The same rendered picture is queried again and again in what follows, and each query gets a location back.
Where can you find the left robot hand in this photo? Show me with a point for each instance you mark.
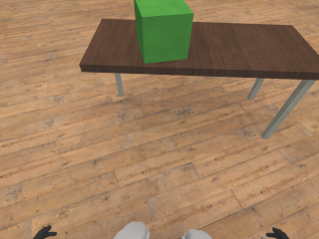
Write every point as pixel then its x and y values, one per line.
pixel 44 233

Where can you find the right robot hand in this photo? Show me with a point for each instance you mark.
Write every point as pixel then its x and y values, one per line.
pixel 278 234

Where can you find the table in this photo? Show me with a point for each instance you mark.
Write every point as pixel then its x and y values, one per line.
pixel 231 50

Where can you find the left robot thigh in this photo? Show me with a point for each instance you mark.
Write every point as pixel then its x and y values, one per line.
pixel 134 230

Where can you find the carton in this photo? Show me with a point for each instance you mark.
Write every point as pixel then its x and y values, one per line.
pixel 163 29

